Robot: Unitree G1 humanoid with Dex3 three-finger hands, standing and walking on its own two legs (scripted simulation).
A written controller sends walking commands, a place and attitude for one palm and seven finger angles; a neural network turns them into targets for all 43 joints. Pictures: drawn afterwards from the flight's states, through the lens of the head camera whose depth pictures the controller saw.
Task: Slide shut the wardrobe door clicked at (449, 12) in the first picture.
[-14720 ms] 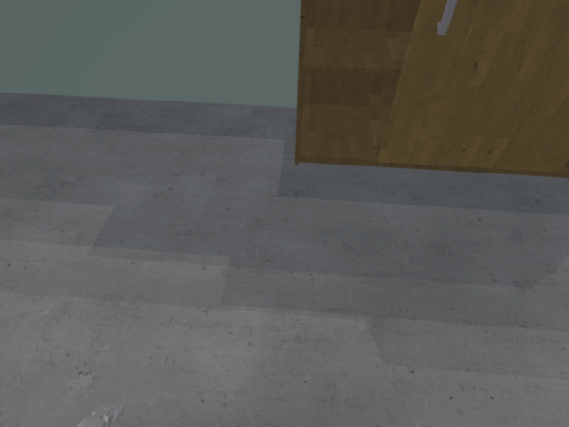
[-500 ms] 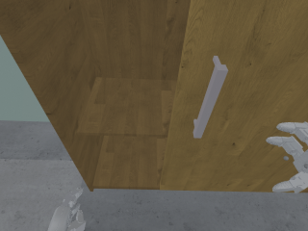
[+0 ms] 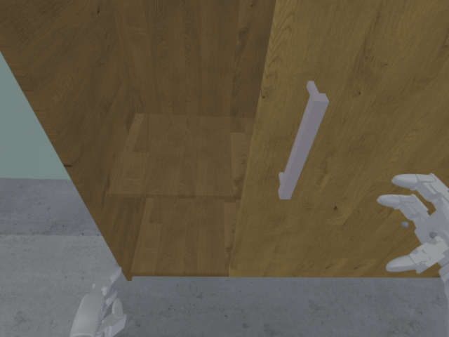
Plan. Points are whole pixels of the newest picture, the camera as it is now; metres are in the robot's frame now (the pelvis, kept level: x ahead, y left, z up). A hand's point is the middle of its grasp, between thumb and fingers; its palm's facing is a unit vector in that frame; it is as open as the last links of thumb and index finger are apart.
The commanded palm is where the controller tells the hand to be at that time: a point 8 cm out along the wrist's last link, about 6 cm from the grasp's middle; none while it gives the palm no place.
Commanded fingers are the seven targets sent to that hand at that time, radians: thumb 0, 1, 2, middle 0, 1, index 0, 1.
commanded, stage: move the hooked fingers beside the handle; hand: right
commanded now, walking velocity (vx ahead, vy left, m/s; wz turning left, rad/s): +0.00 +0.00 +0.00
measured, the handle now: (296, 146) +0.47 -0.13 +0.10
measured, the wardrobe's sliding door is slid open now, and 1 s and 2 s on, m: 0.42 0.42 0.42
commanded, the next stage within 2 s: none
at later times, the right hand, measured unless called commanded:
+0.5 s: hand (373, 195) +0.34 -0.24 +0.11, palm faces -0.01 +1.00 -0.03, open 13.9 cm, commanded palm +0.32 -0.29 +0.12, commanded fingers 0.00 0.50 -0.30 0.30 1.20 0.30 1.20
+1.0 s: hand (350, 178) +0.38 -0.21 +0.11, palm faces -0.02 +1.00 -0.02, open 14.0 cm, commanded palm +0.36 -0.26 +0.11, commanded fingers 0.00 0.50 -0.30 0.30 1.20 0.30 1.20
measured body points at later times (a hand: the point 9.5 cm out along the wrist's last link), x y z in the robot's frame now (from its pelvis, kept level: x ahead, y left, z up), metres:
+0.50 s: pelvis +0.00 -0.01 +0.00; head +0.02 +0.00 +0.45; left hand +0.14 +0.25 -0.09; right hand +0.33 -0.30 +0.12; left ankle -0.02 +0.11 -0.73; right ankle +0.03 -0.13 -0.73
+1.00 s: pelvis +0.01 -0.01 +0.00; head +0.03 +0.00 +0.45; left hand +0.14 +0.25 -0.10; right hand +0.37 -0.27 +0.12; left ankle -0.02 +0.11 -0.73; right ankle +0.03 -0.13 -0.73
